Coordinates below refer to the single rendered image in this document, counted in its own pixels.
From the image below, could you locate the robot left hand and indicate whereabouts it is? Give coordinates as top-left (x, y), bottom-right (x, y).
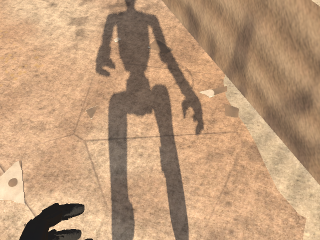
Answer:
top-left (19, 203), bottom-right (93, 240)

